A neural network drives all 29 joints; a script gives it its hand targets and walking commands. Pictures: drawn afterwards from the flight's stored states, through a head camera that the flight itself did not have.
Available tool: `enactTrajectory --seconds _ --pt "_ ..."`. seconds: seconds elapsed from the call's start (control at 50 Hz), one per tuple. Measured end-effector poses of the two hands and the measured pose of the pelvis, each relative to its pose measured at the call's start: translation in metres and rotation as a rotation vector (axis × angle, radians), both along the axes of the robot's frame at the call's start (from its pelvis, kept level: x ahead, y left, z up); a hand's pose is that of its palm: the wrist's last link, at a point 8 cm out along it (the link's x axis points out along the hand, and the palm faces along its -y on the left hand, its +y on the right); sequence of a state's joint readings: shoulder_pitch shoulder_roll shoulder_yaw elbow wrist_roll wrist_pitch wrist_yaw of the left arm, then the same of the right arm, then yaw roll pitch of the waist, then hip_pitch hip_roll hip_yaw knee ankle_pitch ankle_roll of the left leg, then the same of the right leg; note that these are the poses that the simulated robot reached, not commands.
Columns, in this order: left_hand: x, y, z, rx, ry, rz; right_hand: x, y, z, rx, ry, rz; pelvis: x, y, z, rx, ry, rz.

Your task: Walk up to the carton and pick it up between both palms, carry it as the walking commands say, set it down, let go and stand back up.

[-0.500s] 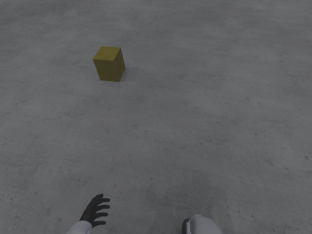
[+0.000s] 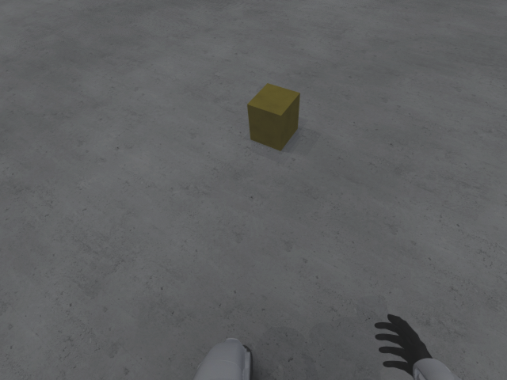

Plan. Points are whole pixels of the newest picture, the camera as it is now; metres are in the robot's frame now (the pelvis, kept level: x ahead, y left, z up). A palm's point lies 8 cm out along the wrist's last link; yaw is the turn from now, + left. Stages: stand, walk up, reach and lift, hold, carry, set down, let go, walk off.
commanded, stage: walk up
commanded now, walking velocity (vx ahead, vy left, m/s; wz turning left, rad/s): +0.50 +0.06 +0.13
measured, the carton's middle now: (274, 117) +1.41 +0.16 -0.64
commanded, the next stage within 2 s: none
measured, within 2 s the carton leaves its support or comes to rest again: neither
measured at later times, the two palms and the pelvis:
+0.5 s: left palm (197, 212) +0.43 +0.23 -0.11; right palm out of the picture +0.14 -0.22 -0.11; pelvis +0.26 +0.01 +0.01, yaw +1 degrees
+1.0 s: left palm (190, 230) +0.38 +0.23 -0.10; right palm (388, 154) +0.66 -0.21 -0.12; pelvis +0.50 +0.01 +0.01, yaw +2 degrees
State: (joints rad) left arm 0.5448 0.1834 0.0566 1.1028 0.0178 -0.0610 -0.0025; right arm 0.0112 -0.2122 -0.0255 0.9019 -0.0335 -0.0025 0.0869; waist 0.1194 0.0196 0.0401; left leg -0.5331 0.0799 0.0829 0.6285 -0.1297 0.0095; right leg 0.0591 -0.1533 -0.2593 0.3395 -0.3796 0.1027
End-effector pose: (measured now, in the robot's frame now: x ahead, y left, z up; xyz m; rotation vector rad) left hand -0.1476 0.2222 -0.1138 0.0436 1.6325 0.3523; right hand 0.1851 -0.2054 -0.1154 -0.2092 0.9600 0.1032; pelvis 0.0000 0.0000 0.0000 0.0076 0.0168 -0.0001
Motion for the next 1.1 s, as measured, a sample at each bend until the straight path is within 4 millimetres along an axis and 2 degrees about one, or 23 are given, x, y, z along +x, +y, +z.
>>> enactTrajectory --seconds 0.06,0.1,0.14,0.18,0.24,0.3,0.38,0.44,0.5,0.58,0.62,0.66,0.74,0.8,0.86,0.92,1.0,1.1 --pt "0.041 0.014 -0.025 -0.043 0.003 0.000 0.040 0.028 -0.014 -0.023 -0.008 0.012 0.039 0.020 -0.018 -0.002 0.010 0.009" --pt "0.087 0.025 -0.036 -0.055 -0.044 -0.025 0.047 0.037 -0.021 -0.045 0.011 -0.003 0.056 0.031 -0.020 0.000 0.001 0.000" --pt "0.147 0.038 -0.039 -0.054 -0.133 -0.074 0.038 0.037 -0.022 -0.057 0.060 -0.052 0.073 0.038 -0.015 -0.012 -0.008 -0.013" --pt "0.209 0.051 -0.037 -0.048 -0.223 -0.142 0.019 0.033 -0.020 -0.065 0.123 -0.122 0.091 0.042 -0.008 -0.018 -0.013 -0.017" --pt "0.301 0.065 -0.029 -0.033 -0.345 -0.237 -0.009 0.014 -0.008 -0.110 0.197 -0.242 0.119 0.044 0.002 -0.023 -0.018 -0.004" --pt "0.384 0.070 -0.016 -0.018 -0.457 -0.294 -0.037 -0.002 0.002 -0.152 0.306 -0.309 0.148 0.043 0.009 -0.026 -0.021 0.011" --pt "0.474 0.059 -0.001 -0.025 -0.565 -0.341 -0.062 -0.013 0.012 -0.180 0.443 -0.374 0.189 0.035 0.014 -0.027 -0.021 0.023" --pt "0.529 0.038 0.004 -0.051 -0.608 -0.376 -0.062 -0.014 0.014 -0.171 0.514 -0.406 0.222 0.025 0.013 -0.024 -0.021 0.019" --pt "0.578 0.011 0.002 -0.077 -0.631 -0.412 -0.046 -0.015 0.007 -0.141 0.566 -0.424 0.258 0.012 0.008 -0.016 -0.017 0.012" --pt "0.635 -0.022 -0.011 -0.065 -0.646 -0.442 -0.005 -0.024 -0.021 -0.086 0.617 -0.431 0.311 -0.011 -0.012 0.006 -0.008 0.005" --pt "0.646 -0.031 -0.016 -0.041 -0.632 -0.431 0.029 -0.031 -0.035 -0.068 0.615 -0.408 0.329 -0.019 -0.017 -0.016 -0.016 0.010" --pt "0.639 -0.030 -0.016 -0.015 -0.587 -0.399 0.078 -0.040 -0.040 -0.059 0.558 -0.367 0.344 -0.024 -0.014 -0.014 -0.022 0.027" --pt "0.595 -0.012 -0.008 0.046 -0.431 -0.276 0.186 -0.060 -0.039 -0.064 0.408 -0.257 0.378 -0.027 -0.002 0.000 -0.034 0.033" --pt "0.560 0.001 0.001 0.077 -0.321 -0.179 0.264 -0.066 -0.031 -0.069 0.306 -0.188 0.405 -0.026 0.006 0.009 -0.040 0.031" --pt "0.532 0.006 0.009 0.084 -0.220 -0.116 0.336 -0.060 -0.019 -0.060 0.212 -0.136 0.433 -0.021 0.012 0.016 -0.040 0.028" --pt "0.518 0.008 0.013 0.071 -0.142 -0.063 0.400 -0.042 -0.008 -0.043 0.139 -0.086 0.460 -0.013 0.014 0.017 -0.032 0.031" --pt "0.525 0.011 0.009 0.032 -0.081 -0.010 0.471 -0.007 -0.001 -0.024 0.088 -0.024 0.500 0.006 0.012 0.005 -0.013 0.036" --pt "0.567 0.034 -0.012 -0.017 -0.042 0.026 0.543 0.041 -0.007 -0.042 0.068 0.030 0.559 0.041 -0.002 -0.019 0.022 0.035"
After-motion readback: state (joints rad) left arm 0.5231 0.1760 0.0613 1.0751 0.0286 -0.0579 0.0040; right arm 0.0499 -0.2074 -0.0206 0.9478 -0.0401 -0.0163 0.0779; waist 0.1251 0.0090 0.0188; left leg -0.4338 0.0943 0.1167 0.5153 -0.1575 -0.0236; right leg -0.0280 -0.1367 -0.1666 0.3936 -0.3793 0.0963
